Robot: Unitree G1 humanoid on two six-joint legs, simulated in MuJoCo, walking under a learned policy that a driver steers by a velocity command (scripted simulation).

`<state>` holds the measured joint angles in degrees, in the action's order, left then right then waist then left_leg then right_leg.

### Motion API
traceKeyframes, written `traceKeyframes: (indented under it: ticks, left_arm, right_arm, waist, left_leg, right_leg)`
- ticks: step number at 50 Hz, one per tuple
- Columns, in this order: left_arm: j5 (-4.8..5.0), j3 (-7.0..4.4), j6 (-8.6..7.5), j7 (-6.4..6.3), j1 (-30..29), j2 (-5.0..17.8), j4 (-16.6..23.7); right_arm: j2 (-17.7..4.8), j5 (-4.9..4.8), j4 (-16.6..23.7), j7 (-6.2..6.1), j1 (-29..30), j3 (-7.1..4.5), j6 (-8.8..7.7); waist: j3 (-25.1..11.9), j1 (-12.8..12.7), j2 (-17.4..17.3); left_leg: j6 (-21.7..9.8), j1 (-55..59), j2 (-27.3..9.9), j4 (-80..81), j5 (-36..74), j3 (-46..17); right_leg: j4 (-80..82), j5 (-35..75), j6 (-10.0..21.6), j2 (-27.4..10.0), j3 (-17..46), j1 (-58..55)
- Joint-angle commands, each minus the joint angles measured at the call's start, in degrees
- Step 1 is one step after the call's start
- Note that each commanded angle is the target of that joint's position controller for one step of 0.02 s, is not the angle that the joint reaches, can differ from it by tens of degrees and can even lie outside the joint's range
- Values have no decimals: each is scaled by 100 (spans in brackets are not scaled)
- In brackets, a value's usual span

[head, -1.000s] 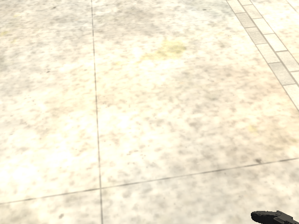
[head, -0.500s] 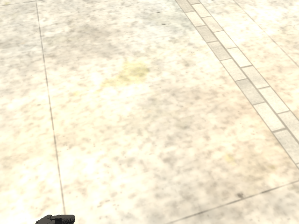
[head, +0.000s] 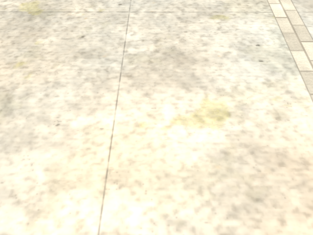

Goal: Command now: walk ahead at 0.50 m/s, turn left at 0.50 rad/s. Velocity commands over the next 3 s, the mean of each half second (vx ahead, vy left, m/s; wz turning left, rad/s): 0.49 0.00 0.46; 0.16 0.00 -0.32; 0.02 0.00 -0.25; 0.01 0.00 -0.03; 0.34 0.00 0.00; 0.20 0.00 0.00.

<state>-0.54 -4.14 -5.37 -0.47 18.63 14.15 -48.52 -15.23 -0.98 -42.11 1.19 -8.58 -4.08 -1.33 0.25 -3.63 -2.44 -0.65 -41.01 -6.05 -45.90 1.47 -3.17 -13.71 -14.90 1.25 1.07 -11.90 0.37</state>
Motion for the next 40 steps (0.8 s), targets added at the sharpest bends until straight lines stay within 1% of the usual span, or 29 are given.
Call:
traceKeyframes:
  ticks: [1,3,5,6,7,8,9,10,11,12,13,14,15,17,20,22,25,27,29,30,31,32,33,34,35,36,37,38,40]
  left_arm:
    - [75,-246,5,-48,-86,993,268]
    - [139,-283,90,-48,-39,1081,201]
    - [198,-329,156,-72,-165,1250,212]
    - [232,-352,193,-89,-236,1336,225]
    - [268,-345,233,-98,-364,1354,243]
    - [201,-276,210,-119,-330,1200,297]
    - [-82,-7,86,-49,108,365,640]
    - [71,21,-165,26,-226,563,722]
    - [303,-68,-286,78,-833,889,901]
    - [268,-28,-345,60,-952,823,950]
    - [103,-51,-349,15,-985,841,902]
    - [30,-105,-292,5,-905,914,891]
    - [15,-122,-213,18,-837,905,901]
    - [-21,-91,-90,24,-778,748,881]
    - [-41,21,-30,37,-1271,500,969]
    - [15,76,-35,91,-1584,408,981]
    - [53,88,-76,170,-1969,451,1054]
    - [56,69,-99,236,-2018,509,1082]
    - [47,34,-109,307,-1884,590,1082]
    - [35,-11,-109,325,-1641,690,1036]
    - [11,-79,-113,328,-1193,814,923]
    - [-17,-173,-123,318,-713,1057,828]
    - [-92,-262,-119,291,-258,1516,869]
    - [-104,-191,-65,281,-281,1479,911]
    - [43,-165,37,255,-251,1164,982]
    - [97,-135,132,212,-627,1035,1115]
    - [118,-92,231,166,-844,924,1178]
    - [105,-80,301,122,-982,923,1235]
    - [16,-104,386,89,-1168,966,1295]
  right_arm:
    - [-138,-5,619,115,705,18,-67]
    - [-197,-6,779,171,845,-3,-52]
    - [-354,11,849,200,636,-89,-23]
    - [-491,10,796,195,254,-171,-1]
    - [-724,-9,602,171,-561,-318,5]
    - [-1161,-14,337,76,-1565,-527,37]
    - [-1884,-79,310,2,-1584,-642,1]
    - [-1572,-24,525,24,-1737,-509,-105]
    - [-1178,41,479,42,-1593,-396,-174]
    - [-982,4,504,36,-1261,-335,-211]
    - [-794,-7,573,29,-844,-273,-213]
    - [-639,42,671,4,-592,-210,-222]
    - [-628,68,726,-14,-498,-198,-225]
    - [-710,50,691,-70,-516,-211,-253]
    - [-800,35,532,-167,-765,-218,-260]
    - [-789,40,426,-179,-895,-196,-261]
    - [-803,76,235,-188,-1124,-166,-253]
    - [-783,105,137,-198,-1160,-145,-230]
    - [-814,124,98,-213,-1048,-152,-206]
    - [-856,122,108,-229,-930,-167,-192]
    - [-883,97,150,-260,-735,-176,-166]
    - [-869,105,218,-293,-675,-171,-148]
    - [-665,263,411,-318,-955,-98,-174]
    - [-312,290,345,-261,-1754,41,-207]
    - [-765,186,288,-197,-1596,-15,-191]
    - [-873,53,437,-196,-1007,-61,-119]
    - [-858,83,505,-236,-662,-65,-38]
    - [-851,139,587,-288,-475,-86,50]
    - [-645,161,634,-344,-579,-62,151]
  waist:
    - [445,-80,475]
    - [474,-64,540]
    - [223,164,742]
    - [-30,411,845]
    - [-429,895,757]
    - [-957,1327,423]
    - [-1261,745,-1251]
    - [-2243,981,-858]
    - [-1584,1121,-459]
    - [-1098,896,-121]
    - [-739,644,159]
    - [-603,438,85]
    - [-528,323,44]
    - [-409,228,100]
    - [-195,404,2]
    - [-142,580,-170]
    - [-13,792,-221]
    - [-50,818,-218]
    - [-147,714,-249]
    - [-266,568,-284]
    - [-459,295,-275]
    - [-746,61,-93]
    - [-1435,120,789]
    - [-2156,431,1819]
    - [-2427,177,1219]
    - [-1718,126,881]
    - [-1207,158,405]
    - [-857,254,280]
    - [-561,508,661]
  left_leg:
    - [-118,-74,-6,537,-26,259]
    - [-261,-57,83,743,-528,443]
    - [-478,564,404,829,-1146,790]
    - [-611,1133,644,874,-1413,968]
    - [-803,2244,928,1294,-1155,1079]
    - [-1062,4028,796,1477,-863,497]
    - [-2047,6012,-750,1785,-1300,-2540]
    - [-2533,6489,-1341,2771,-1985,-4511]
    - [-2176,6144,-1169,2893,-1600,-3706]
    - [-1954,5349,-939,2839,-1146,-2959]
    - [-1788,4515,-721,2881,-593,-2414]
    - [-1724,3931,-565,3001,-115,-2076]
    - [-1714,3594,-470,3126,72,-1964]
    - [-1720,3174,-390,3239,544,-1614]
    - [-1500,2869,-139,3326,777,-1021]
    - [-1284,2862,0,3329,537,-685]
    - [-1103,3062,-93,3146,1066,-527]
    - [-993,3486,-230,2840,1477,-487]
    - [-894,3820,-372,2458,1929,-487]
    - [-821,3924,-373,2161,2378,-456]
    - [-689,3949,-236,1627,2911,-314]
    - [-463,3789,84,709,2795,-96]
    - [-115,2563,596,-1101,656,128]
    - [295,888,1303,-2821,-3949,42]
    - [305,632,1042,-3255,-3816,-505]
    - [328,251,840,-3350,-3419,-430]
    - [337,189,678,-3120,-3118,-321]
    - [342,355,557,-2777,-2882,-306]
    - [341,926,539,-1853,-2699,-188]
  right_leg:
    - [448,2006,765,-1726,366,-36]
    - [173,2509,686,-1843,263,-414]
    - [-479,4270,559,-1846,82,-578]
    - [-1097,5195,488,-1802,-7,-578]
    - [-2185,5513,343,-1606,-181,-310]
    - [-3741,4345,91,-1357,-211,871]
    - [-5919,-971,-304,-301,33,3656]
    - [-6799,-1937,-290,84,1526,4396]
    - [-6794,-1404,-153,-221,1720,4884]
    - [-6321,-900,-57,-475,1697,4761]
    - [-5815,-621,-79,-664,1678,4398]
    - [-5497,-418,-113,-784,1713,3970]
    - [-5297,-317,-169,-797,1706,3733]
    - [-4813,-137,-328,-776,1568,3626]
    - [-3634,905,-472,-694,1416,3582]
    - [-2812,1743,-436,-597,1325,3352]
    - [-2097,2419,-286,-408,1194,3093]
    - [-1853,2317,-111,-338,1211,3136]
    - [-1730,1848,89,-243,1212,3055]
    - [-1660,1617,191,-136,1175,2803]
    - [-1416,1683,300,45,1045,2288]
    - [-1214,2625,456,-20,1161,1547]
    - [-1599,4959,1030,-1081,2509,-67]
    - [-1485,6022,2130,-2316,4445,-1551]
    - [-1154,4425,2081,-2135,4704,-1421]
    - [-1001,3241,1846,-1868,4194,-792]
    - [-772,2467,1624,-1654,3843,-5]
    - [-560,1947,1501,-1512,3694,744]
    - [-302,1479,1296,-1081,3352,1692]
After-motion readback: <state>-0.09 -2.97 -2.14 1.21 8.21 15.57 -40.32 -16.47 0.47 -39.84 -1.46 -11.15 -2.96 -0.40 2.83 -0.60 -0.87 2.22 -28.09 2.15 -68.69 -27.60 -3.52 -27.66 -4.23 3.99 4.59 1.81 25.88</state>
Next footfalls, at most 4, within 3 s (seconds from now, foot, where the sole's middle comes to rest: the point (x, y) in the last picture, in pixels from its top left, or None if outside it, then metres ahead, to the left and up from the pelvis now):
0.16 left None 0.24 0.14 -0.78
0.64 right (172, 220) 0.56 0.01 -0.78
1.08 left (119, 225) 0.52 0.23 -0.78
1.42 right None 0.46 -0.03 -0.78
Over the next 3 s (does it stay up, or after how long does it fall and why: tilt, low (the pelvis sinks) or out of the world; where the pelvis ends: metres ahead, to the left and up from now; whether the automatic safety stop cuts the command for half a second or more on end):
stays up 0.80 0.05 -0.01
